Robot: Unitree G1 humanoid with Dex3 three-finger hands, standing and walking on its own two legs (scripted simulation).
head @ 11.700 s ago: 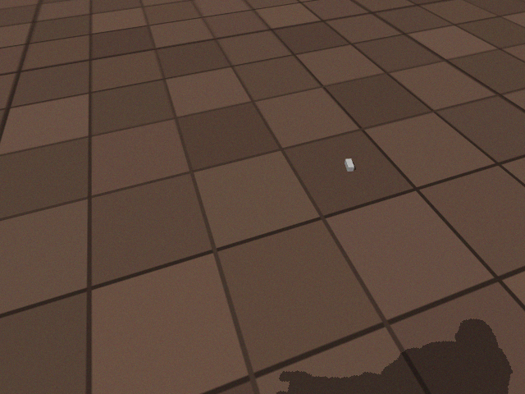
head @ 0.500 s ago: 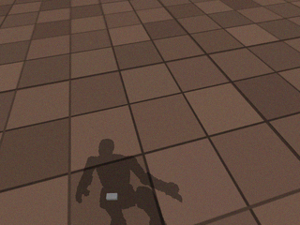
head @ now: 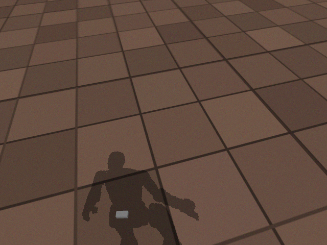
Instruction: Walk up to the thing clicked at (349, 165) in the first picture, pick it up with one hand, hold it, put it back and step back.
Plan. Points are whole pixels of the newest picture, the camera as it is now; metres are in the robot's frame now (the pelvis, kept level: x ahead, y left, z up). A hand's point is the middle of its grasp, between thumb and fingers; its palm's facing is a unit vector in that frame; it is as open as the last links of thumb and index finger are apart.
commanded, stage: stand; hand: left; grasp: from above
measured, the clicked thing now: (122, 214) +0.43 +0.28 -0.77
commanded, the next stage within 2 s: rise first in 0.34 s
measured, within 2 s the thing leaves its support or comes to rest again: neither
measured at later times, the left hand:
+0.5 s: hand out of the picture +0.07 +0.25 -0.16, palm faces +0.01 -0.94 -0.35, open 7.4 cm
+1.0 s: hand out of the picture +0.13 +0.27 -0.21, palm faces -0.09 -0.90 -0.42, open 11.8 cm
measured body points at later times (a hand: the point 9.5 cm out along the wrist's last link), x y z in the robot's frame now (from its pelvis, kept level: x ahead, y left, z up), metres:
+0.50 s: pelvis +0.00 +0.00 +0.00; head +0.01 +0.00 +0.45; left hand +0.07 +0.30 -0.13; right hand +0.07 -0.30 -0.13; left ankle -0.01 +0.13 -0.75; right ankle -0.02 -0.12 -0.75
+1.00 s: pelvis -0.01 +0.02 -0.06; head +0.06 +0.03 +0.38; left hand +0.13 +0.31 -0.18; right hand +0.12 -0.24 -0.16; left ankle -0.01 +0.13 -0.75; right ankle -0.02 -0.12 -0.75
